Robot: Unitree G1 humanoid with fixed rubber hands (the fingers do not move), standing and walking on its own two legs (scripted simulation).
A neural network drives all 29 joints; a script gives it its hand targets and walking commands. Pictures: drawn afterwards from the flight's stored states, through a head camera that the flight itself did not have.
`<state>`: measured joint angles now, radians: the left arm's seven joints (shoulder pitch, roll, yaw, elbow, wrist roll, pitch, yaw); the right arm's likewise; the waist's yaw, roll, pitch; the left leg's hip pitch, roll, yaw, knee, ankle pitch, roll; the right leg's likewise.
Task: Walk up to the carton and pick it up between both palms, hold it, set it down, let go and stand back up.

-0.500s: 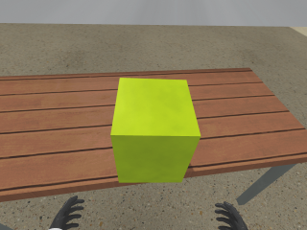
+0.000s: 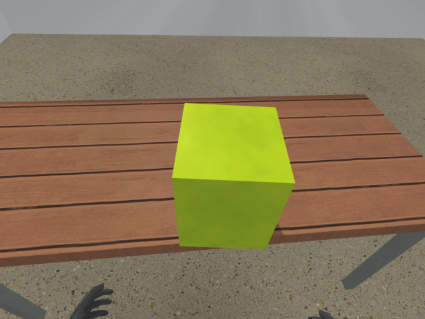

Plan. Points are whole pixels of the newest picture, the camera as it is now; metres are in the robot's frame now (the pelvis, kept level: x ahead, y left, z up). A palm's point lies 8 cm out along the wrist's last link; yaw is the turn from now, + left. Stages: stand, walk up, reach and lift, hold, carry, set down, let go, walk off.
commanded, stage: stand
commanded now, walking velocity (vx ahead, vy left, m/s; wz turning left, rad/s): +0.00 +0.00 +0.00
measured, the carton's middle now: (226, 178) +0.41 -0.03 +0.03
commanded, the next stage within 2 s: none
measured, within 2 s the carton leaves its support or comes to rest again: neither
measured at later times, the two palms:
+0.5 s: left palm out of the picture +0.00 +0.26 -0.13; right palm out of the picture +0.07 -0.23 -0.12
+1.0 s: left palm out of the picture -0.05 +0.22 -0.14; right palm out of the picture +0.04 -0.23 -0.13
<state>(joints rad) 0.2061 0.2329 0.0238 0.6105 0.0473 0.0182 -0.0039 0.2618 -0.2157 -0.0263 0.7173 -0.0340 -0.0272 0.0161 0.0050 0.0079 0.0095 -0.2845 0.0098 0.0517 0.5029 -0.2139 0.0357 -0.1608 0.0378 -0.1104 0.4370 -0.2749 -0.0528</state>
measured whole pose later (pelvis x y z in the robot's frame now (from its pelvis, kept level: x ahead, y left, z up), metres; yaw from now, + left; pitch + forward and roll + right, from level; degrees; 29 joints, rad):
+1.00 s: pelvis +0.00 +0.00 +0.00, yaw +6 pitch -1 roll -1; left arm 0.34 0.17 0.03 1.06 0.02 0.01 0.04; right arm 0.36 -0.16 -0.01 0.91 -0.02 0.00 -0.04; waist 0.01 0.01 0.00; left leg -0.30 -0.04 -0.05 0.49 -0.18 0.04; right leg -0.13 0.01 -0.21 0.42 -0.28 -0.06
